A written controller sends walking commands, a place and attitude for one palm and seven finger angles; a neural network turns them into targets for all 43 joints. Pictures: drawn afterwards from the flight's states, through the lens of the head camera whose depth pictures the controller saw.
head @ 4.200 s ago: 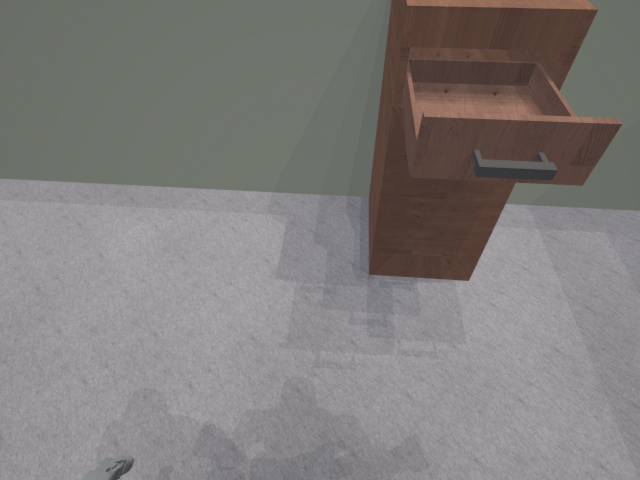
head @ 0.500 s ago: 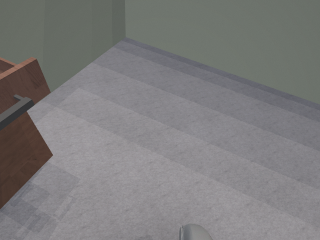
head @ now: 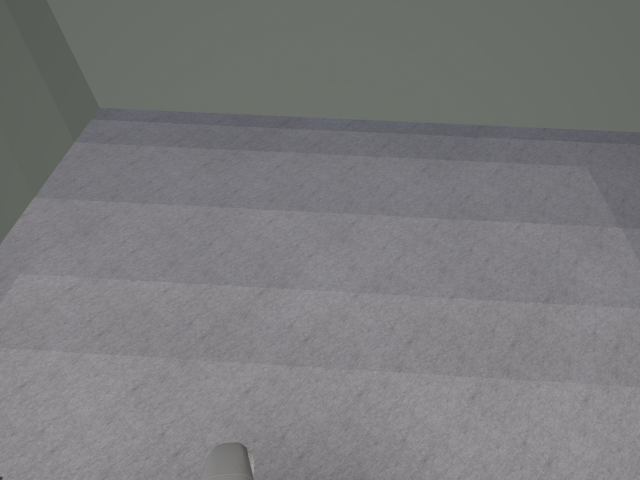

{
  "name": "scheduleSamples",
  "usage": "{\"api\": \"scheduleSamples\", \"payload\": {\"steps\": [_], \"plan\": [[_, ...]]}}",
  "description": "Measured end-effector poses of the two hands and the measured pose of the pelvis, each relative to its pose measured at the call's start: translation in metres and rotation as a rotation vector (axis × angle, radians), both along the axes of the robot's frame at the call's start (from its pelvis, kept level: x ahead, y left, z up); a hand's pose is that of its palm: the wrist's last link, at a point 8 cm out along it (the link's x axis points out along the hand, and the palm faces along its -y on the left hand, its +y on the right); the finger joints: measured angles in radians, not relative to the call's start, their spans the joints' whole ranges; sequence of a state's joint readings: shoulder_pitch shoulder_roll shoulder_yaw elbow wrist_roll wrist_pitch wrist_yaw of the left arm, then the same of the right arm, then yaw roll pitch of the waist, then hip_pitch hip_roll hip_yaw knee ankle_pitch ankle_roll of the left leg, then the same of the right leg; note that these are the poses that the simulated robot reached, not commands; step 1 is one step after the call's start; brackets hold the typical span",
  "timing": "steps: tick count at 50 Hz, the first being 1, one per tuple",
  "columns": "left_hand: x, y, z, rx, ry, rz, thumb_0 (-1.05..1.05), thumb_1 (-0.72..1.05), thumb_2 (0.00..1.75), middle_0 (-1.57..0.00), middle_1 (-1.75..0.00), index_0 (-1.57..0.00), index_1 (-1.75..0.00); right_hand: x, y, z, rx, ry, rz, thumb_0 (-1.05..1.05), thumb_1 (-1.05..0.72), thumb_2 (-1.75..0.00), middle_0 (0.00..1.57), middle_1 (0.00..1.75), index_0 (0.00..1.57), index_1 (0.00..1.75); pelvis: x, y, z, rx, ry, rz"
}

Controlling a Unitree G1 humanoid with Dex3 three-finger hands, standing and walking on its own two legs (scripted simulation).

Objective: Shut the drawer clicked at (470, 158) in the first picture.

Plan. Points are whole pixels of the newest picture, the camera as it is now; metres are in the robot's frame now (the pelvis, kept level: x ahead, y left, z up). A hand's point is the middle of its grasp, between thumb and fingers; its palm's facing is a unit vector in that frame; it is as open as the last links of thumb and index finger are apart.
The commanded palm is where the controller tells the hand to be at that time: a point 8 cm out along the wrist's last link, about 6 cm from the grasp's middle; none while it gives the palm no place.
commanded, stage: walk to a spot facing it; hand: left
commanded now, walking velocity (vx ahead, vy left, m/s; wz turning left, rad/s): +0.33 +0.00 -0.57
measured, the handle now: out of the picture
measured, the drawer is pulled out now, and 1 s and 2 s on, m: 0.29 0.29 0.29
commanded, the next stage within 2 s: none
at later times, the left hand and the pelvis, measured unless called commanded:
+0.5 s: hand (145, 394) +0.27 +0.29 -0.17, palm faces -0.19 -0.96 -0.21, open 7.3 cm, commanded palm none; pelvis +0.21 +0.09 +0.00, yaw -19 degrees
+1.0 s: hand (259, 285) +0.45 +0.12 -0.14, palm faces -0.58 -0.77 -0.27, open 7.3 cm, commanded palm none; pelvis +0.24 +0.04 +0.00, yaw -37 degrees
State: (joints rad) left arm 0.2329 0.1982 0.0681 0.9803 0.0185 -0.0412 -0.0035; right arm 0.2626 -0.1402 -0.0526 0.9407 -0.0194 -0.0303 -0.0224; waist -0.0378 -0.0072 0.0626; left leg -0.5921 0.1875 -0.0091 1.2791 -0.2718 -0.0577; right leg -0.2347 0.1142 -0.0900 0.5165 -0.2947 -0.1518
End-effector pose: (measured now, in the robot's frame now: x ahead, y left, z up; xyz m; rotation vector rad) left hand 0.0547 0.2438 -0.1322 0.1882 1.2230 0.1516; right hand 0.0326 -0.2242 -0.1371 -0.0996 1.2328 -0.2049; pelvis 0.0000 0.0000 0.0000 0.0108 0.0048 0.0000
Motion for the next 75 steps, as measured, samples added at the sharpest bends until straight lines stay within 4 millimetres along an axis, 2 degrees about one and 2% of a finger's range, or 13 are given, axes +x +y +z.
{"api": "scheduleSamples", "payload": {"steps": [5,12,16,18,22,29,35,41,46,52,63,70,75], "plan": [[0.023,0.018,0.016,0.027,0.043,-0.009,0.0,0.92,0.9,-0.2,-0.3,-0.2,-0.3,0.109,0.01,0.013,0.008,-0.178,0.033,0.01,-0.91,-0.9,0.2,0.29,0.2,0.3,0.045,0.018,0.008,0.013,0.025,-0.063],[0.049,0.048,0.013,0.042,0.142,0.021,0.0,0.91,0.9,-0.2,-0.3,-0.2,-0.3,0.226,0.038,0.021,0.002,-0.268,0.084,0.01,-0.91,-0.9,0.19,0.29,0.2,0.3,0.114,0.048,0.003,0.002,0.039,-0.137],[0.071,0.071,-0.006,0.03,0.241,0.016,0.0,0.91,0.9,-0.2,-0.3,-0.2,-0.3,0.281,0.056,0.022,-0.031,-0.329,0.073,0.01,-0.91,-0.9,0.2,0.3,0.2,0.3,0.161,0.068,-0.011,-0.018,0.03,-0.198],[0.093,0.082,-0.014,0.022,0.268,-0.005,0.0,0.91,0.9,-0.2,-0.3,-0.2,-0.3,0.289,0.062,0.026,-0.05,-0.342,0.052,0.01,-0.91,-0.9,0.2,0.3,0.2,0.3,0.175,0.074,-0.012,-0.013,0.014,-0.232],[0.159,0.094,-0.015,0.01,0.229,-0.106,0.0,0.91,0.9,-0.2,-0.3,-0.2,-0.3,0.267,0.064,0.037,-0.084,-0.293,-0.044,0.01,-0.9,-0.9,0.2,0.3,0.2,0.3,0.197,0.083,-0.003,-0.03,-0.015,-0.303],[0.286,0.081,0.0,-0.011,0.037,-0.264,0.0,0.91,0.9,-0.19,-0.3,-0.2,-0.3,0.186,0.065,0.031,-0.104,-0.085,-0.249,0.0,-0.91,-0.9,0.2,0.3,0.2,0.3,0.219,0.092,0.009,-0.048,-0.016,-0.377],[0.36,0.041,0.012,-0.006,-0.034,-0.42,0.0,0.92,0.9,-0.19,-0.3,-0.2,-0.3,0.118,0.066,0.02,-0.084,0.043,-0.42,0.01,-0.91,-0.9,0.2,0.3,0.2,0.3,0.231,0.086,0.009,-0.024,-0.005,-0.458],[0.408,-0.024,0.019,0.01,-0.099,-0.586,0.0,0.91,0.9,-0.19,-0.3,-0.2,-0.3,0.066,0.07,-0.002,-0.017,0.131,-0.559,0.01,-0.91,-0.9,0.2,0.3,0.2,0.3,0.236,0.064,-0.001,0.003,0.009,-0.547],[0.423,-0.067,0.021,0.011,-0.161,-0.671,0.0,0.91,0.9,-0.19,-0.3,-0.2,-0.3,0.047,0.066,-0.018,0.026,0.177,-0.623,0.01,-0.91,-0.9,0.2,0.3,0.2,0.3,0.236,0.048,-0.007,-0.004,0.01,-0.597],[0.417,-0.079,0.024,0.005,-0.114,-0.706,0.0,0.91,0.9,-0.2,-0.3,-0.21,-0.3,0.075,0.053,-0.005,0.002,0.078,-0.665,0.01,-0.91,-0.9,0.19,0.29,0.2,0.3,0.24,0.045,0.004,0.0,0.008,-0.669],[0.436,-0.053,-0.007,-0.032,-0.018,-0.757,0.0,0.91,0.9,-0.2,-0.3,-0.21,-0.3,0.127,0.053,0.019,-0.134,-0.083,-0.715,0.01,-0.91,-0.9,0.2,0.3,0.2,0.3,0.264,0.073,-0.004,-0.012,0.018,-0.804],[0.454,-0.037,-0.004,-0.015,0.037,-0.826,0.0,0.91,0.9,-0.2,-0.3,-0.2,-0.3,0.113,0.088,0.037,-0.149,-0.054,-0.782,0.01,-0.9,-0.9,0.2,0.3,0.2,0.3,0.273,0.084,0.009,-0.037,0.016,-0.9],[0.458,-0.042,0.003,0.009,0.063,-0.882,0.0,0.91,0.9,-0.19,-0.3,-0.2,-0.3,0.088,0.111,0.035,-0.12,-0.018,-0.87,0.01,-0.9,-0.9,0.2,0.3,0.2,0.3,0.273,0.086,0.013,-0.041,0.019,-0.963]]}}
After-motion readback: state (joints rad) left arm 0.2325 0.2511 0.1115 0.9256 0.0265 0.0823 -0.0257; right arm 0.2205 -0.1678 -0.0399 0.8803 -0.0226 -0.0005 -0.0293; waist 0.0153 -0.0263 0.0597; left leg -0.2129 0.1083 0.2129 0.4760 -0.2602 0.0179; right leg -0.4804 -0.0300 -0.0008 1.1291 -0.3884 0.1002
